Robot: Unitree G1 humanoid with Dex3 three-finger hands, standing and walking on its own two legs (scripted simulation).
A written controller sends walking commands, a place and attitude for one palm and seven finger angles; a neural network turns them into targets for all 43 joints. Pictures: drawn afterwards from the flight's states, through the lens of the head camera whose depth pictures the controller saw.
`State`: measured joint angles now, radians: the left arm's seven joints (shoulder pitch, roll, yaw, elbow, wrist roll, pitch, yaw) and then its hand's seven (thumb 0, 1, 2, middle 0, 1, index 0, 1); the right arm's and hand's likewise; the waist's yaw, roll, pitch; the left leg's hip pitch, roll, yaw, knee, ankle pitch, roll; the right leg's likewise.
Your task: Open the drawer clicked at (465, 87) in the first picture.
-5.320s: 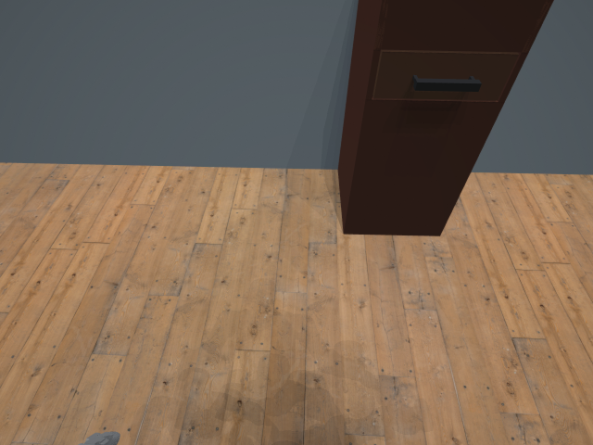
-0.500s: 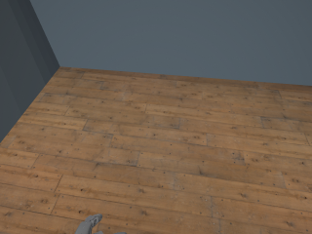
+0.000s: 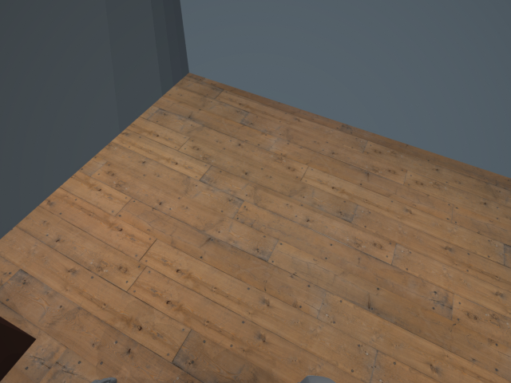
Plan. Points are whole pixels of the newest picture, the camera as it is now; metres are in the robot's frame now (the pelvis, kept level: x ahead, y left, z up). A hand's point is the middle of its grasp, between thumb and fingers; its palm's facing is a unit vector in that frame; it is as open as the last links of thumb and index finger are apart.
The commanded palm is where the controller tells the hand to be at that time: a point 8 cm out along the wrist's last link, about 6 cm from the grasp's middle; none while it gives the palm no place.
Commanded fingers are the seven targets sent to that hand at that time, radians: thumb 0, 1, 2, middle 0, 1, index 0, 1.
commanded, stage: turn to face it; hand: left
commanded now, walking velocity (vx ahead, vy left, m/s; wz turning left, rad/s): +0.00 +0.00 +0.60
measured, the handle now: out of the picture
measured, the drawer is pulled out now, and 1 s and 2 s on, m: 0.00 0.00 0.00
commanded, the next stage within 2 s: take the last steps up to it in 1.78 s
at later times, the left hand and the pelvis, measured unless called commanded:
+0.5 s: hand out of the picture -0.05 +0.18 -0.18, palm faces +0.36 -0.90 -0.23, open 7.4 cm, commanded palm none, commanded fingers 0.00 0.90 0.90 -0.20 -0.30 -0.20 -0.30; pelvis -0.03 -0.02 -0.01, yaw +21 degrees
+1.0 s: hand out of the picture -0.05 +0.20 -0.15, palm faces +0.58 -0.76 -0.29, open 7.4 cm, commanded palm none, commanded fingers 0.00 0.90 0.90 -0.20 -0.30 -0.20 -0.30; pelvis -0.04 -0.04 -0.01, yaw +38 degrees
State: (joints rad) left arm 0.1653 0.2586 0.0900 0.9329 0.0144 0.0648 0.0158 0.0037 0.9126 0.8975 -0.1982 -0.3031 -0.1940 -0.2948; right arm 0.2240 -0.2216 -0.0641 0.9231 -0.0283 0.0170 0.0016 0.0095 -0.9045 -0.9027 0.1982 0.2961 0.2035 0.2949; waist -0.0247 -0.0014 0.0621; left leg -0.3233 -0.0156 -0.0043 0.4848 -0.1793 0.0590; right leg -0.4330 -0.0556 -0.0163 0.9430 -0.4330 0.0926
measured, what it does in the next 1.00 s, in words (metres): steps on the spot, turning left: right foot, then left foot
